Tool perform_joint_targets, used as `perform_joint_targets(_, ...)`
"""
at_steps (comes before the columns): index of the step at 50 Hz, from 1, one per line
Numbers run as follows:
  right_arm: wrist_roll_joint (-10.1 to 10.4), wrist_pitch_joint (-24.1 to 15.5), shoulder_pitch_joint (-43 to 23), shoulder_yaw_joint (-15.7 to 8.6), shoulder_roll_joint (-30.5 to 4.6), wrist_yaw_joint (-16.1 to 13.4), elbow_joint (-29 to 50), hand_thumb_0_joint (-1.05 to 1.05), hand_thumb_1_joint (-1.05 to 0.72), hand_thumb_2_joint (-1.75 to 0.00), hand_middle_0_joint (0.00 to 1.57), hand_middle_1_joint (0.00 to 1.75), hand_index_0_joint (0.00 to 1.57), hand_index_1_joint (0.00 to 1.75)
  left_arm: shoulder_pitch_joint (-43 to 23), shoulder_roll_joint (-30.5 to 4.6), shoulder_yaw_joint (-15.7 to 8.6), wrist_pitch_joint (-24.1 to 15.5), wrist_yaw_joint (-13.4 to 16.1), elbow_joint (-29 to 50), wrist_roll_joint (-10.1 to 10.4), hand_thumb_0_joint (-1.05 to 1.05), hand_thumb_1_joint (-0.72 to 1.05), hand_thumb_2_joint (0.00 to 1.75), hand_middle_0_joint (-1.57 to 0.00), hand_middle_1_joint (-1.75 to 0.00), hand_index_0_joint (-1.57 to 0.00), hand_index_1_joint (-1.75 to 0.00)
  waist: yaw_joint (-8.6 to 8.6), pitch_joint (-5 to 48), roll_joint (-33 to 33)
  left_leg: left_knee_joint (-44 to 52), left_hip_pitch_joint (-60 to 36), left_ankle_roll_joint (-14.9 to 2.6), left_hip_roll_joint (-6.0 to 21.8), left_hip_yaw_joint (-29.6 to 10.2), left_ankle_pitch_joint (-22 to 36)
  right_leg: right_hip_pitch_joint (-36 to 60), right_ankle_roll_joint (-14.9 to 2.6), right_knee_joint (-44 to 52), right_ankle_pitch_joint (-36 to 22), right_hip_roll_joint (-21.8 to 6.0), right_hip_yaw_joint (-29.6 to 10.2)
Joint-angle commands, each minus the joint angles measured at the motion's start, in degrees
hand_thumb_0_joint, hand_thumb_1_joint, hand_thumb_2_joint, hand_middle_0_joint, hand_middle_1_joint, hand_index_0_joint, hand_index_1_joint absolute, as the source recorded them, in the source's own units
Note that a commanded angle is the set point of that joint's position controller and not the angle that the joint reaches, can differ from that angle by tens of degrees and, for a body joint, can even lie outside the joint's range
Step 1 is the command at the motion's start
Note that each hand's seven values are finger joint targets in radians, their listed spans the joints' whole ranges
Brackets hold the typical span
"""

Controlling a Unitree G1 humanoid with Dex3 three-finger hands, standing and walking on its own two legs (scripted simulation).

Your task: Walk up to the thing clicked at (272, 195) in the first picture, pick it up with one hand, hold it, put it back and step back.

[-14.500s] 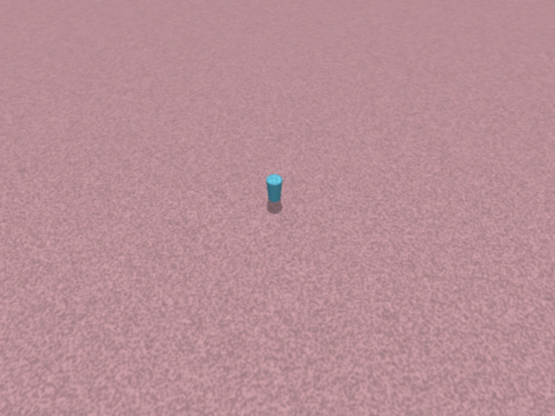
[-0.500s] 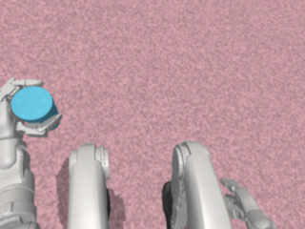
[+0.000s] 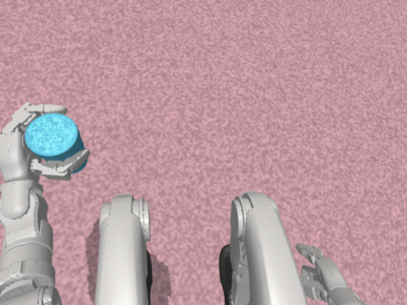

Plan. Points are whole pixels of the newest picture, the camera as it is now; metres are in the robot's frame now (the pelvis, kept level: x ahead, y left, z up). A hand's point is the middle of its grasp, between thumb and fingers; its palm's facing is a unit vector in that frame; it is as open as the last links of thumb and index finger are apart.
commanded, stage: settle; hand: left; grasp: from the side
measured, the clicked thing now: (63, 148) +0.41 +0.26 -0.06
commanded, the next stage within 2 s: lift in 0.02 s
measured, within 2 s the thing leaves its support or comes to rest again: neither
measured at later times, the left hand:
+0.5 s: hand (50, 137) +0.40 +0.25 +0.01, palm faces +0.19 -0.98 -0.04, open 9.9 cm
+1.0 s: hand out of the picture +0.38 +0.24 +0.18, palm faces +0.22 -0.97 -0.06, open 10.0 cm
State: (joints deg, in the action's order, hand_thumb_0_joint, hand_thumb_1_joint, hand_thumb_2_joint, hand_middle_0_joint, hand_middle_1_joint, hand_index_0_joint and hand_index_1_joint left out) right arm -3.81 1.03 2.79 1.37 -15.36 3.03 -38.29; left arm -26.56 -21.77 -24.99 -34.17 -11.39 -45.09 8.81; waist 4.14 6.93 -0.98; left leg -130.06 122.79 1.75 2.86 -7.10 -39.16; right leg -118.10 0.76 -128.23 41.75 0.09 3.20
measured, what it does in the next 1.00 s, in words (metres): rises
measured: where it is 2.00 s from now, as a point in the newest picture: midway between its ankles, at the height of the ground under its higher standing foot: (188, 301)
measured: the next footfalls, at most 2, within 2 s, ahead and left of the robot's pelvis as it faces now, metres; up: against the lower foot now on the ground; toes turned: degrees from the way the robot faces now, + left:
none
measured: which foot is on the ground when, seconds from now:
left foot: down 0.00-1.00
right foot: down 0.00-1.00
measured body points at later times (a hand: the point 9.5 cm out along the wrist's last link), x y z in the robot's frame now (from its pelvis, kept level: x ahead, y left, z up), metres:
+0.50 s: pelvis +0.00 +0.00 +0.03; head +0.19 +0.04 +0.44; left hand +0.38 +0.31 +0.02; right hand +0.16 -0.26 -0.09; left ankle +0.09 +0.14 -0.34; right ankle +0.09 -0.12 -0.34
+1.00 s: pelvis +0.03 +0.01 +0.16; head +0.18 +0.04 +0.58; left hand +0.36 +0.29 +0.18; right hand +0.22 -0.23 +0.04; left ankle +0.09 +0.14 -0.34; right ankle +0.09 -0.12 -0.34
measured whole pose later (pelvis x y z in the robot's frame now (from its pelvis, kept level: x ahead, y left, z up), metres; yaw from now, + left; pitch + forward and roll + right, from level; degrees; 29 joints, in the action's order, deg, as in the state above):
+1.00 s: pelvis +0.03 +0.01 +0.16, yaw +2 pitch +30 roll -4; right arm 2.2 -0.7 5.9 -1.1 -13.5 -1.5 -33.9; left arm -9.4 -15.7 -15.3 -17.1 -3.8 -14.0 11.1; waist 1.5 10.3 1.5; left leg -101.5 93.9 0.8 3.3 -4.1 -37.4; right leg -89.5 1.2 -99.2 39.2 -0.6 2.7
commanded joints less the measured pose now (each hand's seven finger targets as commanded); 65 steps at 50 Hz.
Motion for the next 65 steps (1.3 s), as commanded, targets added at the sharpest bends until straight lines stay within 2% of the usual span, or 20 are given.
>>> perform_joint_targets(1, -0.25, -1.43, 5.32, -4.08, -11.38, -0.81, 3.51, 0.0, -0.9, -0.9, 0.2, 0.3, 0.2, 0.3, -16.95, -13.29, -2.88, -5.8, 0.16, 13.69, 1.53, 0.0, 0.21, 1.27, -1.21, -1.3, -1.19, -1.33, -0.37, 36.24, 9.36, 15.41, -27.34, -2.91, -1.24, 4.38, 7.1, 16.67, -2.84, 15.83, -10.58, 1.87, 1.8)
perform_joint_targets(2, -0.21, -1.54, 5.19, -3.95, -11.37, -0.76, 3.57, 0.0, -0.9, -0.9, 0.2, 0.3, 0.2, 0.3, -18.05, -12.39, -1.7, -5.87, 0.17, 13.27, 1.6, 0.0, 0.19, 1.26, -1.2, -1.29, -1.19, -1.32, 0.13, 35.56, 9.12, 15.18, -26.24, -3.05, -1.26, 4.52, 6.33, 16.85, -2.77, 16.28, -9.99, 1.78, 1.41)
perform_joint_targets(4, -0.36, -1.55, 5.27, -4.11, -11.4, -0.8, 3.5, 0.0, -0.9, -0.9, 0.2, 0.3, 0.2, 0.3, -17.6, -13.77, -3.14, -6.02, 0.39, 12.13, 1.28, 0.0, 0.19, 1.24, -1.18, -1.27, -1.17, -1.3, -0.32, 36.52, 8.12, 15.36, -26.09, -3.1, -1.35, 4.62, 5.7, 17.95, -2.67, 16.8, -9.27, 1.77, 1.36)
perform_joint_targets(14, 0.64, -1.63, 6.32, -4.75, -11.46, -1.24, 4.2, 0.0, -0.92, -0.9, 0.2, 0.3, 0.2, 0.3, -16.44, -14.38, -3.71, -5.29, -0.88, 16.89, 2.05, 0.0, 0.22, 1.2, -1.23, -1.34, -1.25, -1.33, -1.28, 39.57, 9.61, 18.31, -30.08, -2.99, -1.4, 4.6, 7.61, 19.74, -2.98, 17.79, -10.74, 1.75, 1.51)
perform_joint_targets(25, 2.51, -2.27, 6.4, -5.31, -10.58, -2.42, 6.11, 0.0, -0.92, -0.9, 0.2, 0.3, 0.2, 0.3, -11.63, -10.26, -0.26, -1.03, -1.22, 25.53, 4.08, 0.0, 0.2, 1.2, -1.21, -1.34, -1.24, -1.32, -1.32, 39.13, 9.68, 24.02, -34.55, -2.93, -1.37, 4.03, 6.08, 22.6, -3.05, 23.53, -9.31, 1.33, 0.73)
perform_joint_targets(28, 3.02, -2.62, 6.56, -5.56, -10.34, -2.77, 6.64, 0.0, -0.91, -0.9, 0.2, 0.3, 0.2, 0.3, -11.28, -10.94, -0.61, 0.34, -0.23, 29.47, 4.39, 0.0, 0.2, 1.21, -1.21, -1.34, -1.24, -1.33, -1.86, 39.25, 8.55, 25.53, -35.56, -3.07, -1.26, 4.15, 5.93, 25.32, -2.82, 26.35, -8.9, 1.24, -0.19)
perform_joint_targets(30, 3.52, -2.77, 6.4, -5.46, -9.96, -2.97, 7.07, 0.0, -0.91, -0.9, 0.2, 0.3, 0.2, 0.3, -9.36, -9.63, 0.87, 1.55, 0.06, 30.92, 4.83, 0.0, 0.18, 1.21, -1.22, -1.34, -1.24, -1.33, -1.92, 38.62, 8.28, 27.01, -36.81, -3.06, -1.25, 4.08, 6.15, 26.54, -2.77, 27.95, -9.01, 1.18, -0.46)
perform_joint_targets(33, 4.05, -2.89, 6.66, -5.77, -9.68, -3.41, 7.64, 0.0, -0.91, -0.9, 0.2, 0.3, 0.2, 0.3, -7.13, -10.3, -0.09, 3.18, 1.37, 34.0, 4.63, 0.0, 0.19, 1.21, -1.21, -1.33, -1.23, -1.32, -2.62, 39.17, 7.63, 29.59, -39.57, -3.01, -1.09, 3.87, 6.56, 29.51, -2.69, 30.16, -9.48, 1.1, -0.59)
perform_joint_targets(34, 4.19, -2.92, 6.34, -5.68, -9.38, -3.47, 7.97, 0.0, -0.91, -0.9, 0.2, 0.3, 0.2, 0.3, -5.79, -8.01, 1.96, 3.81, 1.58, 34.81, 4.67, 0.0, 0.2, 1.21, -1.2, -1.33, -1.23, -1.32, -2.0, 38.05, 7.76, 30.58, -40.35, -2.99, -1.04, 3.57, 6.43, 29.5, -2.64, 30.8, -9.54, 1.08, -0.44)
perform_joint_targets(35, 4.38, -3.0, 6.6, -5.93, -9.34, -3.52, 8.46, 0.0, -0.91, -0.9, 0.2, 0.3, 0.2, 0.3, -5.9, -8.29, 1.07, 4.28, 2.28, 37.62, 4.96, 0.0, 0.2, 1.21, -1.21, -1.33, -1.23, -1.33, -2.71, 39.51, 7.87, 31.29, -41.68, -2.96, -1.11, 3.73, 7.54, 31.1, -2.66, 31.62, -10.59, 1.03, -0.5)
perform_joint_targets(41, 5.24, -3.25, 6.51, -6.07, -8.4, -4.46, 9.4, 0.0, -0.9, -0.9, 0.2, 0.3, 0.2, 0.3, -0.96, -6.27, 4.07, 8.37, 5.02, 42.59, 4.01, 0.0, 0.21, 1.19, -1.19, -1.31, -1.21, -1.3, -2.31, 37.5, 6.75, 36.26, -47.89, -3.14, -1.01, 3.61, 10.22, 37.02, -2.28, 37.68, -13.5, 0.95, -0.79)
perform_joint_targets(44, 5.56, -3.46, 6.14, -6.08, -8.16, -4.79, 10.25, 0.0, -0.9, -0.9, 0.2, 0.3, 0.2, 0.3, 1.34, -6.42, 3.78, 9.96, 6.99, 46.43, 3.89, 0.0, 0.19, 1.18, -1.17, -1.3, -1.2, -1.29, -3.09, 38.35, 7.63, 40.25, -52.55, -2.92, -1.06, 3.17, 10.51, 40.74, -2.32, 40.44, -14.02, 0.87, -0.84)
perform_joint_targets(45, 5.66, -3.56, 6.69, -6.19, -8.07, -4.86, 10.24, 0.0, -0.9, -0.9, 0.2, 0.3, 0.2, 0.3, 2.46, -5.07, 5.15, 10.59, 7.34, 46.9, 3.77, 0.0, 0.21, 1.18, -1.16, -1.29, -1.18, -1.28, -2.51, 38.17, 8.16, 41.42, -54.75, -2.8, -0.92, 2.82, 11.6, 41.27, -2.27, 41.09, -14.98, 0.86, -0.6)
perform_joint_targets(47, 5.94, -3.74, 6.23, -6.07, -7.81, -5.19, 10.7, 0.0, -0.9, -0.9, 0.2, 0.3, 0.2, 0.3, 5.83, -5.27, 4.53, 11.46, 8.34, 48.03, 3.79, 0.0, 0.24, 1.18, -1.16, -1.29, -1.19, -1.28, -3.16, 36.45, 7.48, 44.14, -56.59, -2.63, -0.98, 2.48, 11.23, 43.66, -2.16, 43.3, -14.86, 0.88, -0.54)
perform_joint_targets(51, 6.06, -4.27, 6.9, -5.62, -6.93, -5.65, 10.81, 0.0, -0.9, -0.9, 0.2, 0.3, 0.2, 0.3, 8.39, -2.88, 7.83, 12.69, 9.42, 51.28, 3.61, 0.0, 0.23, 1.19, -1.17, -1.3, -1.19, -1.29, -1.99, 33.91, 7.36, 48.21, -61.3, -2.65, -1.26, 2.8, 15.41, 49.54, -1.94, 47.8, -18.95, 0.98, -0.56)
perform_joint_targets(53, 6.03, -4.65, 7.77, -5.5, -6.63, -5.93, 10.1, 0.0, -0.9, -0.9, 0.2, 0.3, 0.2, 0.3, 8.54, -2.63, 7.93, 13.14, 9.99, 50.23, 3.38, 0.0, 0.21, 1.19, -1.18, -1.3, -1.2, -1.3, -1.82, 32.95, 6.72, 49.52, -64.38, -2.69, -1.1, 2.78, 19.15, 51.22, -1.84, 49.29, -21.87, 1.05, -0.47)
perform_joint_targets(54, 5.8, -4.82, 8.06, -5.52, -6.61, -5.93, 9.83, 0.0, -0.9, -0.9, 0.2, 0.3, 0.2, 0.3, 7.96, -1.16, 10.1, 13.17, 9.96, 49.32, 2.95, 0.0, 0.19, 1.19, -1.17, -1.3, -1.19, -1.29, -0.58, 30.86, 7.39, 50.49, -64.99, -2.64, -1.16, 2.77, 18.68, 51.25, -1.88, 50.28, -21.64, 1.05, -0.45)
perform_joint_targets(58, 5.61, -5.45, 9.15, -5.28, -6.27, -6.24, 9.18, 0.0, -0.9, -0.9, 0.2, 0.3, 0.2, 0.3, 6.77, -3.3, 8.14, 13.1, 10.49, 47.18, 2.28, 0.0, 0.15, 1.17, -1.17, -1.29, -1.19, -1.29, -1.17, 28.59, 6.51, 54.14, -68.16, -2.71, -1.22, 3.18, 20.18, 56.93, -1.77, 54.69, -23.54, 0.79, -0.86)
perform_joint_targets(60, 5.54, -5.63, 9.54, -5.07, -6.01, -6.17, 9.3, 0.0, -0.9, -0.89, 0.2, 0.3, 0.2, 0.3, 6.67, -0.68, 11.05, 13.09, 10.31, 46.31, 2.01, 0.0, 0.16, 1.17, -1.18, -1.3, -1.2, -1.29, -0.7, 27.47, 6.69, 56.3, -70.91, -2.5, -1.24, 3.16, 20.88, 58.47, -1.84, 56.5, -24.09, 0.7, -0.63)
perform_joint_targets(65, 5.44, -5.95, 9.47, -4.87, -5.9, -5.91, 9.49, 0.0, -0.9, -0.9, 0.2, 0.3, 0.2, 0.3, 7.96, -0.87, 10.67, 12.69, 10.18, 43.16, 1.58, 0.0, 0.21, 1.17, -1.2, -1.3, -1.22, -1.3, -1.8, 24.38, 7.31, 62.05, -75.43, -1.96, -1.31, 3.15, 21.01, 63.15, -2.05, 60.97, -24.12, 0.61, -0.16)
